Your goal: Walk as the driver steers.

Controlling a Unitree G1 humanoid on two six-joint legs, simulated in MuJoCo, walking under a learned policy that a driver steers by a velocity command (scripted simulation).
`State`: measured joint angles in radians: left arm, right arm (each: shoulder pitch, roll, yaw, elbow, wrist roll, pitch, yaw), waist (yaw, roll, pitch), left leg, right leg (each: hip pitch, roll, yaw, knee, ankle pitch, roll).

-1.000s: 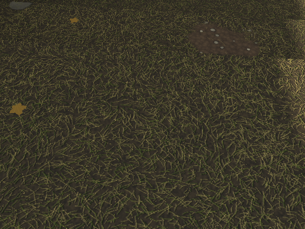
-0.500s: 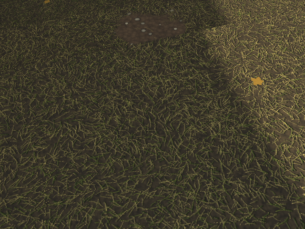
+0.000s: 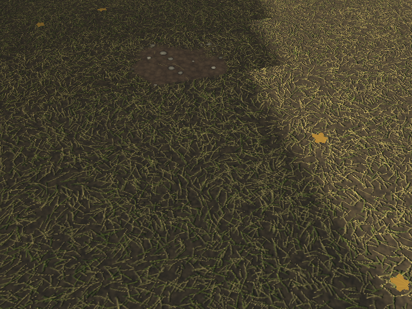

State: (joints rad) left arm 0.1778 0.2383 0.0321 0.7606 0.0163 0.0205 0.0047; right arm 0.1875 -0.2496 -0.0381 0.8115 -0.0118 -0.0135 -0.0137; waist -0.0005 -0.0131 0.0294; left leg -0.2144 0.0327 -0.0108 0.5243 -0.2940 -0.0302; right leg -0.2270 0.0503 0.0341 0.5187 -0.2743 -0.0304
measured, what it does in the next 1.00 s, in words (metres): stands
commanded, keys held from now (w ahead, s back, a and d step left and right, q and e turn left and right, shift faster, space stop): no key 0.88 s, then w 0.12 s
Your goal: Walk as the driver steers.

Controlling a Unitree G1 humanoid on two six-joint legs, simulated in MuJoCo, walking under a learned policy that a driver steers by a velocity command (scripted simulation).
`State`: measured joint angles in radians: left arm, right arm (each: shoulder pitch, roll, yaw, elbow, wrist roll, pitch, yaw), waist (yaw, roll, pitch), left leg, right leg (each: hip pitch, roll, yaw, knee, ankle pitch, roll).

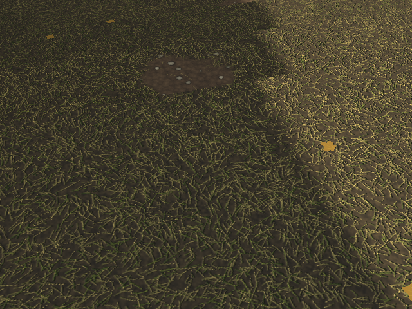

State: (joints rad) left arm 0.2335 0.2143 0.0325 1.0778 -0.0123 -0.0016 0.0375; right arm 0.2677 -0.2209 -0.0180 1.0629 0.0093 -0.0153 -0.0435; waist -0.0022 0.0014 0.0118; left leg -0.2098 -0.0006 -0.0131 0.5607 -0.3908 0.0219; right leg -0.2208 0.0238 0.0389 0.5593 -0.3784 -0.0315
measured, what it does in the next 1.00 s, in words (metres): walks ahead: right foot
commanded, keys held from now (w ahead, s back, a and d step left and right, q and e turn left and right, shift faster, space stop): w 1.00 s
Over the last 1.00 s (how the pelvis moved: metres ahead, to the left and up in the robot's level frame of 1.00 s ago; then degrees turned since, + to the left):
0.01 0.02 0.00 1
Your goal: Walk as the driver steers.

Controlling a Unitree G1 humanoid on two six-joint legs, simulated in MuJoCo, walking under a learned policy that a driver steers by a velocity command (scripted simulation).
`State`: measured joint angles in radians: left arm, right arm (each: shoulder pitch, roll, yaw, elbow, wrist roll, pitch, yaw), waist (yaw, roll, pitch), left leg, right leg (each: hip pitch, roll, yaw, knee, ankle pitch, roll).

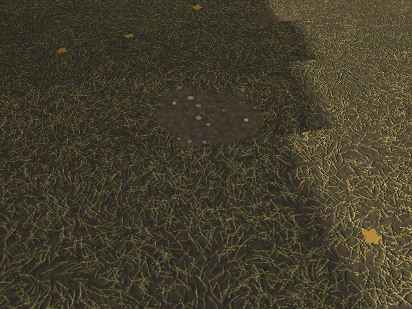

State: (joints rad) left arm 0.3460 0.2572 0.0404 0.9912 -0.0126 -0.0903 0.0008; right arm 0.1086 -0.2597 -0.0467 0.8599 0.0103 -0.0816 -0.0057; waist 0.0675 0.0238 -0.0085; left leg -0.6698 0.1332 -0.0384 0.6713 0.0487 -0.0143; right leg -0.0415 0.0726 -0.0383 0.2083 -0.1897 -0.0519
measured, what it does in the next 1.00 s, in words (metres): walks ahead: left foot, then right foot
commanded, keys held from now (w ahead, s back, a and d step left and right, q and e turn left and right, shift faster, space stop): w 0.68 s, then w+q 0.32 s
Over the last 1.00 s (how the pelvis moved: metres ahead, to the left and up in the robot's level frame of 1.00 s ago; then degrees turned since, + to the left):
0.43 0.00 0.01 1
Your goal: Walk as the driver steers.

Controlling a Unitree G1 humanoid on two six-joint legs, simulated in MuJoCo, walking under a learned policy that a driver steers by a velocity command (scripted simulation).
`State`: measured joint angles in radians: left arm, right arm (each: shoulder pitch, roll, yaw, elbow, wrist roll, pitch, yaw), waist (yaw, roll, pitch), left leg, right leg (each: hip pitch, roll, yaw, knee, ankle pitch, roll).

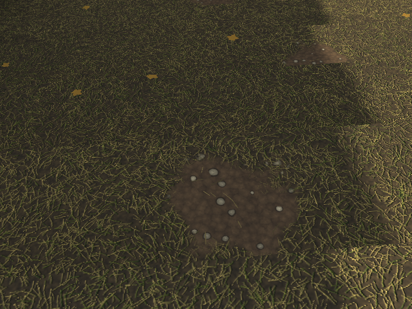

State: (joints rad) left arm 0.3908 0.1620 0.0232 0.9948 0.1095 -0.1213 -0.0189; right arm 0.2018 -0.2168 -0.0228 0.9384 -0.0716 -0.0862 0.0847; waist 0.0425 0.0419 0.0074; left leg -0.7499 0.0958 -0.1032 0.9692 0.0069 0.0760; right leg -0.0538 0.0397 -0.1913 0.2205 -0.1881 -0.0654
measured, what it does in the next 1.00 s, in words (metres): walks ahead, turning left: left foot, then right foot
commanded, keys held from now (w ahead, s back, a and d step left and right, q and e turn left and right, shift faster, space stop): w+q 1.00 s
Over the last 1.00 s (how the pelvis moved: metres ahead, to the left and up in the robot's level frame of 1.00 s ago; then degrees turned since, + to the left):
0.56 0.01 0.00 7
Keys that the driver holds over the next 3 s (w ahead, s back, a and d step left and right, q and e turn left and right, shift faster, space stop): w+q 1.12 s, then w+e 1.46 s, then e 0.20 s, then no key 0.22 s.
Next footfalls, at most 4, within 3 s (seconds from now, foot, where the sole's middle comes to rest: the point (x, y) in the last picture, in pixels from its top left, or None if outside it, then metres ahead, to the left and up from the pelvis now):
0.28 left None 0.32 0.17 -0.78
0.70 right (217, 291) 0.56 0.03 -0.78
1.16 left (124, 285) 0.57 0.34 -0.78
1.66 right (138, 208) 0.98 0.38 -0.95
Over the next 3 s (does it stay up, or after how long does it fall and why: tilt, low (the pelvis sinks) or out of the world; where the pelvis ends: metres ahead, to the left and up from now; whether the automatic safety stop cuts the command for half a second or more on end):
stays up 1.50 0.55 -0.35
